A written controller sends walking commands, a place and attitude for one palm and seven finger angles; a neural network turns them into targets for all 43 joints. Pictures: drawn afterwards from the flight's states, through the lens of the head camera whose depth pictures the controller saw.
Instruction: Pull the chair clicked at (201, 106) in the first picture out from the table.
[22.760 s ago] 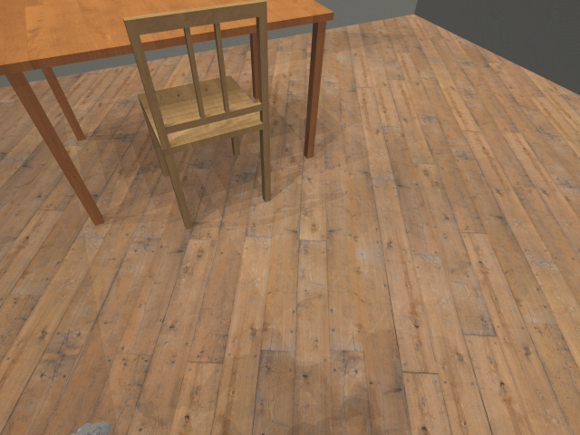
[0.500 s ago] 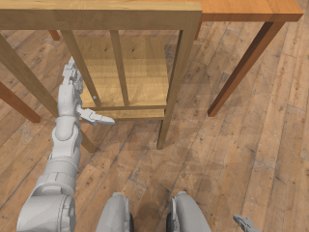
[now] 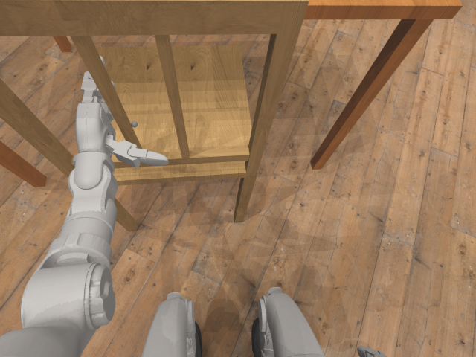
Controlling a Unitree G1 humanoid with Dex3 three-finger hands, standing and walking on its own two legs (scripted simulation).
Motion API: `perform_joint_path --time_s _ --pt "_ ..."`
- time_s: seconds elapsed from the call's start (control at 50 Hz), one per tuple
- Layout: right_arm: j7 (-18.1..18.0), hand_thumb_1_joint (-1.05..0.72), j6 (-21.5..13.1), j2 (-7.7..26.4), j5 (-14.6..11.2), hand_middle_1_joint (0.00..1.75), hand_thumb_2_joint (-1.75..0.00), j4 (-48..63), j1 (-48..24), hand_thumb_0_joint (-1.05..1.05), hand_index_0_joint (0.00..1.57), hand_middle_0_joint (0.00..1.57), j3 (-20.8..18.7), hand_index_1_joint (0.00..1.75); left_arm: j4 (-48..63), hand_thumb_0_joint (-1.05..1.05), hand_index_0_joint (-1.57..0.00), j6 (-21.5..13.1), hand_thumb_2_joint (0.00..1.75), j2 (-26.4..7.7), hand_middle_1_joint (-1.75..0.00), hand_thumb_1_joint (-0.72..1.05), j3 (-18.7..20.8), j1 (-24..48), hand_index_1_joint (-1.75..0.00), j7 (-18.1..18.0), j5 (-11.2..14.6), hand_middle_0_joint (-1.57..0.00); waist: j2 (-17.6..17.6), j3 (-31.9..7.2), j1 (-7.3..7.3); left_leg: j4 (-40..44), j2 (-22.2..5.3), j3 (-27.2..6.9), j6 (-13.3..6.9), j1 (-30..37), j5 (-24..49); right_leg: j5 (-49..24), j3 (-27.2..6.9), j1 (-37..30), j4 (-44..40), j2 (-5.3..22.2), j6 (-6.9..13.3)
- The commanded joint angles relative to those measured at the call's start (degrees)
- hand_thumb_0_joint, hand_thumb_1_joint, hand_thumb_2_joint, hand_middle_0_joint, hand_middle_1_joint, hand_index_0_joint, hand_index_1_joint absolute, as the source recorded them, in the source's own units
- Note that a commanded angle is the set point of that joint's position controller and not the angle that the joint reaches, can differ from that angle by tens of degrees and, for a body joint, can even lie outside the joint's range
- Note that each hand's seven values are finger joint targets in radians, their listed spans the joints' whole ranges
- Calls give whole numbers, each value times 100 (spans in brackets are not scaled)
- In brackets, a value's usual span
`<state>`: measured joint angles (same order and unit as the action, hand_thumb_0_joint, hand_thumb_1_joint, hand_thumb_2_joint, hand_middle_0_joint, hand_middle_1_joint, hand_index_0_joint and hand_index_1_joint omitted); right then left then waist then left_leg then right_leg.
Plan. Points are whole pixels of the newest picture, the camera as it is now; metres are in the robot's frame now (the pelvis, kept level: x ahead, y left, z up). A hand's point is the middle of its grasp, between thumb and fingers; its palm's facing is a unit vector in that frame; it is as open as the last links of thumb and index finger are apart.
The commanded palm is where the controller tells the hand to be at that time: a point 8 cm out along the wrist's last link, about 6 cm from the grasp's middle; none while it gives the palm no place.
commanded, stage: push the fingers through the gap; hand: left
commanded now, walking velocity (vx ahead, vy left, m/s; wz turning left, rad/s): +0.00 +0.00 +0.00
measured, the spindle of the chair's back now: (118, 111) +0.51 +0.17 +0.04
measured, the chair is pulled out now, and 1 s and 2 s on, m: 0.00 0.00 0.02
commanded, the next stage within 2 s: hook a spindle and tug to test in 0.30 s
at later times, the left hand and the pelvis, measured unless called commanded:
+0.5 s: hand (135, 127) +0.48 +0.14 +0.03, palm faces +0.05 -1.00 -0.02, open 16.9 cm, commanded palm +0.45 +0.19 +0.03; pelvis +0.00 +0.00 +0.00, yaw +0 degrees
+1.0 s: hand (135, 127) +0.48 +0.14 +0.04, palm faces +0.06 -1.00 -0.03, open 11.0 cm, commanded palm +0.45 +0.18 +0.03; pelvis +0.00 +0.00 +0.00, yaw +0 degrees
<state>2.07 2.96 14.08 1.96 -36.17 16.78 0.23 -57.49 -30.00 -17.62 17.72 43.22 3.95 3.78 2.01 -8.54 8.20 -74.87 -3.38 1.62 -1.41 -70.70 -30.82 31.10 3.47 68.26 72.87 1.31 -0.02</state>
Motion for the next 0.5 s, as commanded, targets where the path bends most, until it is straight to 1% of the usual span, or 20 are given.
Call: perform_joint_path --time_s 0.0,0.02,0.04,0.06,0.1,0.14,0.16,0.18,0.22,0.24,0.26,0.3,0.32,0.36,0.38,0.4,0.42,0.44,0.46,0.48 --pt "-63 -90 -37 961 -21 30 -90 441 777 0 20 20 -358 30 1129 0 -6 -343 30 -1021 -8 -50 155 1774 -8 31 32 -6 219 -2982 11 835 218 -378 13 2272 2096 -1862 -166 -1450 -965 -243 139" --pt "-61 -90 -33 957 -15 30 -90 440 798 0 20 20 -348 30 1245 0 -6 -377 30 -970 -8 -50 103 1916 -8 21 51 -6 358 -2969 41 851 214 -401 18 2381 2167 -1871 -147 -1366 -947 -238 150" --pt "-47 -90 -21 952 -24 30 -90 433 787 0 20 20 -359 30 1246 0 -6 -389 30 -911 -8 -50 79 1844 -8 8 28 -6 347 -2963 22 863 198 -416 37 2470 2123 -1764 -119 -1256 -960 -245 147" --pt "-51 -90 -13 968 -15 30 -90 416 786 0 20 20 -360 30 1285 0 -6 -402 30 -963 -8 -50 128 1931 -8 -23 59 -6 276 -2924 54 854 196 -417 23 2443 2101 -1769 -128 -1272 -982 -250 139" --pt "-59 -90 -19 960 -4 30 -90 427 784 0 20 20 -360 30 1461 0 -6 -468 30 -1101 -8 -50 212 1993 -8 -49 48 -6 247 -3048 26 841 216 -389 14 2362 2049 -1800 -176 -1468 -992 -252 131" --pt "-62 -90 -36 944 -6 30 -90 396 790 0 20 20 -364 30 1506 0 -6 -517 30 -947 -8 -50 72 2015 -8 -47 33 -6 334 -3053 79 849 203 -409 25 2521 2137 -1837 -145 -1348 -979 -253 133" --pt "-63 -90 -36 956 -6 30 -90 381 796 0 20 20 -374 30 1440 0 -6 -511 30 -978 -8 -50 110 1924 -8 -45 27 -6 348 -3005 49 853 201 -409 37 2517 2148 -1819 -138 -1327 -981 -250 141" --pt "-57 -90 -28 959 -7 30 -90 376 789 0 20 20 -364 30 1432 0 -6 -515 30 -955 -8 -50 54 1921 -8 -39 12 -6 475 -2934 53 877 196 -426 52 2565 2145 -1770 -127 -1245 -989 -250 153" --pt "-51 -90 -30 941 -10 30 -90 357 795 0 20 20 -366 30 1411 0 -6 -513 30 -733 -8 -50 -118 2044 -8 -21 30 -6 428 -2853 130 886 194 -451 43 2640 2120 -1700 -92 -1130 -999 -259 158" --pt "-57 -90 -19 968 -10 30 -90 338 800 0 20 20 -383 30 1286 0 -6 -496 30 -839 -8 -50 -17 1920 -8 -39 4 -6 379 -2838 85 888 181 -463 56 2640 2130 -1692 -80 -1112 -987 -260 161" --pt "-48 -90 -15 969 -8 30 -90 351 775 0 20 20 -377 30 1300 0 -6 -491 30 -817 -8 -50 -27 1932 -8 -53 26 -6 425 -2846 67 899 197 -459 57 2603 2077 -1647 -85 -1124 -997 -254 160" --pt "-50 -90 -6 958 -6 30 -90 350 762 0 20 20 -383 30 1317 0 -6 -491 30 -722 -8 -50 -107 1992 -8 -65 18 -6 327 -2858 105 886 196 -452 45 2592 2062 -1661 -89 -1145 -1009 -253 151" --pt "-51 -90 -9 963 -9 30 -90 356 775 0 20 20 -383 30 1252 0 -6 -495 30 -698 -8 -50 -119 1978 -8 -77 17 -6 417 -2826 121 891 190 -475 57 2647 2076 -1625 -76 -1030 -989 -254 163" --pt "-50 -90 12 972 -3 30 -90 329 765 0 20 20 -376 30 1145 0 -6 -503 30 -852 -8 -50 -18 2015 -8 -116 -30 -6 379 -2758 88 875 196 -474 55 2555 2029 -1594 -85 -1032 -978 -250 164" --pt "-49 -90 13 955 9 30 -90 334 749 0 20 20 -373 30 1264 0 -6 -535 30 -746 -8 -50 -118 2149 -8 -122 -41 -6 447 -2833 131 859 196 -473 50 2634 2094 -1642 -85 -1006 -967 -246 159" --pt "-43 -90 12 949 14 30 -90 349 742 0 20 20 -382 30 1283 0 -8 -541 30 -765 -13 -50 -60 2081 -13 -138 -28 -8 389 -2901 90 849 209 -451 46 2612 2106 -1690 -104 -1115 -983 -251 153" --pt "-46 -90 19 968 10 30 -90 388 766 0 20 20 -373 30 1266 0 -10 -550 30 -900 -19 -50 53 2003 -19 -150 -18 -10 350 -2947 56 865 204 -466 50 2607 2155 -1728 -98 -1173 -944 -259 164" --pt "-44 -90 29 951 8 30 -90 371 729 0 20 20 -375 30 1233 0 -11 -542 30 -845 -24 -50 9 1992 -24 -153 -27 -11 359 -2940 89 836 215 -424 39 2563 2190 -1825 -122 -1226 -961 -252 150" --pt "-37 -90 37 948 12 30 -90 386 720 0 20 20 -368 30 1219 0 -13 -544 30 -892 -30 -50 39 1960 -30 -144 -51 -13 416 -2898 48 843 213 -428 58 2506 2110 -1745 -116 -1201 -947 -242 154" --pt "-34 -90 43 942 9 30 -90 397 699 0 20 20 -360 30 1275 0 -15 -547 30 -852 -35 -50 5 1992 -35 -147 -38 -15 381 -2908 59 836 221 -411 41 2487 2093 -1771 -134 -1252 -966 -246 150"
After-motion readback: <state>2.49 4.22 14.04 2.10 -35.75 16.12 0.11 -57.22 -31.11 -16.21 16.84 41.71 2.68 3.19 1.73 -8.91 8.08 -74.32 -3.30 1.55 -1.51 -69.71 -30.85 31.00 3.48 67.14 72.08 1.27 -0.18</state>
